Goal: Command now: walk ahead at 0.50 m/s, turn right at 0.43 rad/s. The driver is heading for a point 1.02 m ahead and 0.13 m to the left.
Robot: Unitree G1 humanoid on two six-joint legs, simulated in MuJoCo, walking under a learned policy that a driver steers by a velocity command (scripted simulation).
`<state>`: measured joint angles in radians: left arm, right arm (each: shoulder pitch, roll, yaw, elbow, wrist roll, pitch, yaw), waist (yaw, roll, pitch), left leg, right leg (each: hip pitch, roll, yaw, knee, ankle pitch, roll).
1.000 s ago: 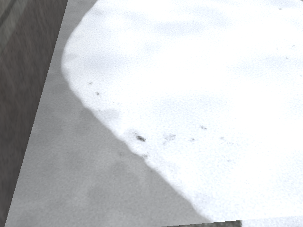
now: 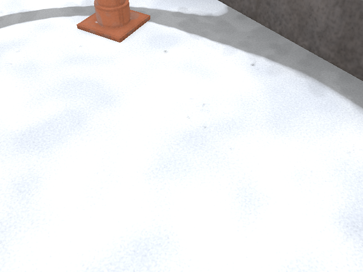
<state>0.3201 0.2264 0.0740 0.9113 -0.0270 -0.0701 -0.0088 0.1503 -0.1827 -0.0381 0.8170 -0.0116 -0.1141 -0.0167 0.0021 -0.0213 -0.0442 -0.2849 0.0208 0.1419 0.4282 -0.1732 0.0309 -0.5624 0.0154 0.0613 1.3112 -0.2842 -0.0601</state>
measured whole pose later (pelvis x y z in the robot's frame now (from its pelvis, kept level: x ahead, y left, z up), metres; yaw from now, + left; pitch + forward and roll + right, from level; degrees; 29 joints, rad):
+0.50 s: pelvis +0.24 -0.05 +0.00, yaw -2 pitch +3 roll +1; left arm 0.14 0.19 0.07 0.75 0.00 -0.07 -0.01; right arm 0.30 -0.25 -0.07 0.98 0.04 -0.09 -0.01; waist -0.03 0.02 0.01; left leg -0.45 0.06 -0.03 1.23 -0.38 0.03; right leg -0.36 -0.01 -0.09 0.51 -0.20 -0.05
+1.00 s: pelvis +0.49 +0.02 -0.03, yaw +15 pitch +2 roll -1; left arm 0.25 0.25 0.08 0.87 -0.02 -0.10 0.03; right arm 0.09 -0.26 -0.09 0.77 0.01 -0.04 0.04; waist 0.01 0.01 0.06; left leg -0.51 -0.06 0.06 0.67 -0.21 0.11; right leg -0.23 -0.07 -0.04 1.17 -0.47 0.03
